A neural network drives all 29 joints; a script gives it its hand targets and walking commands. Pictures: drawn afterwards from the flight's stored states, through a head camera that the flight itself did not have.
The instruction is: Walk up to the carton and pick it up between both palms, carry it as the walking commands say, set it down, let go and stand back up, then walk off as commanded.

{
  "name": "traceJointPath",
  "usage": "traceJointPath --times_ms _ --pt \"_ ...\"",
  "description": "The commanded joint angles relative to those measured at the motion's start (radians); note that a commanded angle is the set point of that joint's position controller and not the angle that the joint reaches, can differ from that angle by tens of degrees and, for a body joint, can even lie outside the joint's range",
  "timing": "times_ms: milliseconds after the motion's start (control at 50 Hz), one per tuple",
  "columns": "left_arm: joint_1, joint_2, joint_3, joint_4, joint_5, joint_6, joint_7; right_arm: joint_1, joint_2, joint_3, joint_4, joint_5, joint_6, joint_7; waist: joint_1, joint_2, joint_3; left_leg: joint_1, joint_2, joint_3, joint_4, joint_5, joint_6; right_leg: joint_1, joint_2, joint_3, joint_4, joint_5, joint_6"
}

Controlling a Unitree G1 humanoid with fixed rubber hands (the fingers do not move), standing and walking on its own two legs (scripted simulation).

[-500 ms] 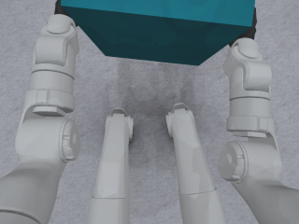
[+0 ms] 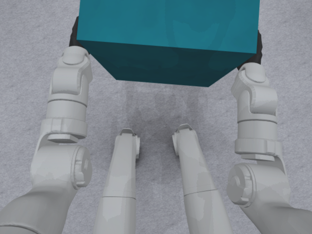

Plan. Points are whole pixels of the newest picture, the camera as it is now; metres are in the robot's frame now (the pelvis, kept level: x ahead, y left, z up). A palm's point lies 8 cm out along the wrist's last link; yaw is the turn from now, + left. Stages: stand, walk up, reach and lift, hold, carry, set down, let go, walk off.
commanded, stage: reach and lift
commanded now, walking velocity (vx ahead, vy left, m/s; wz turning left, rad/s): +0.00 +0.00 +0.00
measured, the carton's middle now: (166, 37) +0.53 -0.03 -0.10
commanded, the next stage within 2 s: none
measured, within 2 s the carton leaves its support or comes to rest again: neither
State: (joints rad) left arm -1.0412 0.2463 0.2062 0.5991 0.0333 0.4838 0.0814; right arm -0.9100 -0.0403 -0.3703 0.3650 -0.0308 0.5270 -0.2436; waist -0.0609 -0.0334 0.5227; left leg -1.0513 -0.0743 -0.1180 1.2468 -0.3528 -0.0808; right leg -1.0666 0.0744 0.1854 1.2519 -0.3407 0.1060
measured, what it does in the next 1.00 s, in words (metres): rises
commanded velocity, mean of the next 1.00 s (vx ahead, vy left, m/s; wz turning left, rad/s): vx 0.00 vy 0.00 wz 0.00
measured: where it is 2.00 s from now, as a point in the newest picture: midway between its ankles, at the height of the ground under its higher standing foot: (157, 156)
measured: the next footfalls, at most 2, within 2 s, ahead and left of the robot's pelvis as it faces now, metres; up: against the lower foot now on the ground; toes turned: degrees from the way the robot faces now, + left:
none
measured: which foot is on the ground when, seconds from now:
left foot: down 0.00-1.00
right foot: down 0.00-1.00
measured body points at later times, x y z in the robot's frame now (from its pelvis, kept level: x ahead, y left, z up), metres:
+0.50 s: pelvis +0.01 +0.01 +0.06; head +0.23 +0.00 +0.44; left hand +0.49 +0.17 +0.01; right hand +0.43 -0.21 +0.01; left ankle +0.15 +0.15 -0.61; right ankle +0.16 -0.15 -0.61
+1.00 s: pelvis +0.07 +0.00 +0.11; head +0.13 +0.00 +0.55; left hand +0.47 +0.17 +0.12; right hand +0.42 -0.20 +0.11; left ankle +0.15 +0.15 -0.61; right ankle +0.16 -0.15 -0.61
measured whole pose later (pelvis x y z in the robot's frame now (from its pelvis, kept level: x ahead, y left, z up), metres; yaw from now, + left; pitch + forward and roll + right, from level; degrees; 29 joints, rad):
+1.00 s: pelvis +0.07 +0.00 +0.11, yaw +0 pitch +7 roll +0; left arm -0.69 0.13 0.20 0.81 0.13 0.49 0.06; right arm -0.53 0.04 -0.33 0.52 -0.11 0.58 -0.22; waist -0.06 0.01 0.01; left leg -0.57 -0.02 -0.13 0.65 -0.21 -0.05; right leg -0.57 0.03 0.17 0.64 -0.19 0.08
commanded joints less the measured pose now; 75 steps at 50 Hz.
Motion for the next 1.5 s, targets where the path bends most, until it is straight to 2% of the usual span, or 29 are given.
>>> traceJointPath --times_ms 0,40,100,140,180,240,260,320,340,380,500,540,580,640,680,700,740,780,800,820,840,960,1060,1140,1180,1260,1300,1380,1480 --pt "-0.758 -1.155 -0.583 -0.210 -0.222 -0.072 -0.422 -0.999 0.975 0.786 -0.217 0.215 -0.060 0.474 0.028 0.033 -2.375 0.555 -0.049 0.134 -0.230 0.035 0.089 0.608 0.037 -0.201 -0.236 0.024 -0.055" --pt "-0.807 -1.175 -0.596 -0.359 -0.245 -0.082 -0.416 -0.994 0.991 0.818 -0.308 0.249 -0.056 0.480 0.012 0.016 -2.555 0.699 -0.053 0.131 -0.247 0.159 0.102 0.694 0.054 -0.199 -0.250 0.113 -0.045" --pt "-0.720 -1.173 -0.563 -0.185 -0.215 -0.086 -0.435 -0.865 1.025 0.759 -0.124 0.207 -0.058 0.480 0.029 0.048 -2.302 0.573 -0.047 0.129 -0.282 0.071 0.098 0.617 0.035 -0.199 -0.282 0.052 -0.064" --pt "-0.746 -1.217 -0.581 -0.170 -0.230 -0.077 -0.451 -0.848 0.993 0.723 -0.080 0.194 -0.053 0.488 -0.042 0.039 -2.254 0.593 -0.037 0.116 -0.314 0.023 0.089 0.619 0.037 -0.205 -0.317 0.018 -0.073" --pt "-0.826 -1.188 -0.601 -0.239 -0.223 -0.085 -0.458 -0.885 1.014 0.720 -0.104 0.180 -0.059 0.497 -0.026 0.097 -2.319 0.624 -0.036 0.133 -0.339 0.016 0.082 0.669 0.032 -0.208 -0.342 0.025 -0.068" --pt "-0.840 -1.228 -0.643 -0.390 -0.260 -0.075 -0.447 -0.914 0.968 0.740 -0.279 0.209 -0.053 0.506 -0.089 0.116 -2.588 0.867 -0.037 0.095 -0.362 0.129 0.067 0.797 0.055 -0.222 -0.360 0.160 -0.080" --pt "-0.703 -1.190 -0.608 -0.217 -0.225 -0.065 -0.447 -0.889 0.986 0.764 -0.207 0.226 -0.051 0.511 -0.020 0.105 -2.376 0.809 -0.028 0.110 -0.372 0.115 0.083 0.724 0.043 -0.218 -0.373 0.115 -0.066" --pt "-0.666 -1.196 -0.555 -0.157 -0.190 -0.077 -0.444 -0.893 0.974 0.758 -0.187 0.203 -0.060 0.529 -0.027 0.009 -2.219 0.766 -0.019 0.111 -0.400 0.106 0.091 0.708 0.040 -0.215 -0.414 0.086 -0.055" --pt "-0.653 -1.184 -0.531 -0.123 -0.176 -0.085 -0.447 -0.901 1.011 0.763 -0.125 0.221 -0.054 0.538 0.028 0.031 -2.183 0.713 -0.018 0.109 -0.419 0.010 0.088 0.702 0.034 -0.201 -0.429 -0.003 -0.061" --pt "-0.636 -1.243 -0.555 -0.156 -0.192 -0.096 -0.463 -0.870 1.029 0.777 -0.152 0.213 -0.069 0.546 -0.002 -0.009 -2.215 0.762 -0.013 0.110 -0.444 0.093 0.085 0.742 0.039 -0.207 -0.452 0.095 -0.055" --pt "-0.733 -1.255 -0.601 -0.253 -0.205 -0.080 -0.455 -0.875 1.008 0.745 -0.164 0.198 -0.068 0.546 0.004 0.142 -2.286 0.900 -0.008 0.098 -0.506 0.094 0.070 0.797 0.034 -0.205 -0.483 0.094 -0.076" --pt "-0.639 -1.227 -0.583 -0.289 -0.196 -0.081 -0.445 -0.875 1.028 0.797 -0.236 0.232 -0.060 0.552 0.045 0.045 -2.345 0.908 -0.015 0.107 -0.502 0.193 0.079 0.895 0.045 -0.201 -0.497 0.175 -0.062" --pt "-0.679 -1.208 -0.619 -0.298 -0.207 -0.083 -0.451 -0.843 1.029 0.777 -0.214 0.212 -0.054 0.541 -0.004 0.041 -2.331 0.953 -0.017 0.105 -0.514 0.226 0.084 0.914 0.044 -0.191 -0.528 0.205 -0.053" --pt "-0.673 -1.185 -0.573 -0.316 -0.196 -0.080 -0.458 -0.815 1.056 0.792 -0.196 0.209 -0.033 0.539 0.027 0.003 -2.280 0.911 -0.026 0.123 -0.552 0.181 0.092 1.006 0.038 -0.166 -0.570 0.159 -0.042" --pt "-0.630 -1.166 -0.548 -0.142 -0.174 -0.073 -0.483 -0.716 1.078 0.738 -0.044 0.155 -0.027 0.535 0.024 0.001 -2.015 0.797 -0.020 0.133 -0.587 0.085 0.101 0.936 0.028 -0.145 -0.624 0.052 -0.044" --pt "-0.717 -1.168 -0.572 -0.259 -0.188 -0.078 -0.486 -0.850 1.080 0.788 -0.208 0.204 -0.044 0.533 0.046 0.014 -2.203 0.880 -0.022 0.130 -0.589 0.067 0.099 1.018 0.025 -0.133 -0.630 0.033 -0.046" --pt "-0.694 -1.210 -0.572 -0.204 -0.188 -0.079 -0.496 -0.694 1.085 0.701 -0.034 0.155 -0.035 0.541 -0.031 0.083 -2.054 0.842 -0.016 0.110 -0.621 0.048 0.083 0.961 0.035 -0.167 -0.634 0.075 -0.060" --pt "-0.617 -1.237 -0.566 -0.168 -0.193 -0.077 -0.499 -0.731 1.070 0.738 -0.084 0.175 -0.048 0.549 0.014 0.117 -2.025 0.870 -0.009 0.121 -0.639 0.120 0.075 0.964 0.032 -0.169 -0.642 0.146 -0.062" --pt "-0.611 -1.257 -0.564 -0.210 -0.182 -0.083 -0.497 -0.620 1.096 0.691 -0.001 0.135 -0.030 0.554 -0.046 0.080 -1.985 0.886 -0.005 0.120 -0.639 0.182 0.076 0.956 0.038 -0.180 -0.663 0.194 -0.063" --pt "-0.476 -1.246 -0.495 -0.056 -0.160 -0.078 -0.502 -0.719 1.084 0.739 -0.093 0.171 -0.046 0.560 0.017 0.023 -1.914 0.883 -0.006 0.110 -0.637 0.171 0.099 0.949 0.032 -0.172 -0.655 0.154 -0.048" --pt "-0.495 -1.276 -0.509 -0.070 -0.160 -0.077 -0.509 -0.664 1.088 0.726 -0.069 0.157 -0.049 0.562 -0.008 0.076 -1.911 0.875 -0.009 0.112 -0.658 0.163 0.089 0.969 0.036 -0.174 -0.668 0.176 -0.059" --pt "-0.306 -1.312 -0.357 0.035 -0.090 -0.057 -0.524 -0.553 1.143 0.678 -0.028 0.148 -0.034 0.575 0.016 -0.048 -1.458 0.822 -0.026 0.112 -0.717 0.177 0.130 0.929 0.019 -0.174 -0.767 0.170 -0.045" --pt "-0.212 -1.215 -0.251 0.144 -0.061 -0.013 -0.547 -0.249 1.042 0.432 0.248 0.011 0.033 0.592 -0.060 0.029 -0.874 0.826 0.016 0.087 -0.775 -0.033 0.109 0.806 0.015 -0.167 -0.830 -0.009 -0.085" --pt "-0.103 -1.110 -0.126 0.215 0.006 0.062 -0.541 -0.186 0.998 0.298 0.336 -0.028 0.093 0.620 0.007 0.069 -0.666 0.820 0.013 0.095 -0.851 -0.073 0.109 0.805 -0.011 -0.148 -0.910 -0.077 -0.112" --pt "-0.134 -1.117 -0.172 0.140 -0.023 0.085 -0.525 -0.194 1.003 0.281 0.285 0.021 0.116 0.609 -0.036 0.102 -0.656 0.815 0.006 0.086 -0.883 -0.038 0.105 0.849 -0.008 -0.150 -0.925 0.001 -0.106" --pt "-0.111 -1.167 -0.265 -0.010 -0.039 0.132 -0.500 -0.202 0.984 0.323 0.190 0.060 0.158 0.606 -0.006 0.170 -0.660 0.920 0.001 0.079 -0.932 0.125 0.076 0.914 0.006 -0.177 -0.940 0.168 -0.110" --pt "-0.106 -1.199 -0.376 -0.157 -0.082 0.149 -0.480 -0.129 0.974 0.382 0.100 0.084 0.172 0.603 -0.060 0.194 -0.671 0.963 0.009 0.064 -0.946 0.258 0.064 0.946 0.020 -0.183 -0.943 0.286 -0.116" --pt "-0.018 -1.310 -0.547 -0.409 -0.164 0.128 -0.452 -0.202 1.013 0.641 -0.276 0.155 0.157 0.581 -0.020 0.042 -0.912 1.105 0.005 0.052 -0.914 0.586 0.063 1.062 0.043 -0.183 -0.915 0.511 -0.075" --pt "0.110 -1.349 -0.650 -0.518 -0.205 0.140 -0.434 -0.040 1.006 0.763 -0.405 0.147 0.170 0.567 -0.052 -0.007 -1.120 1.223 0.005 0.033 -0.890 0.839 0.051 1.076 0.075 -0.191 -0.918 0.646 -0.046"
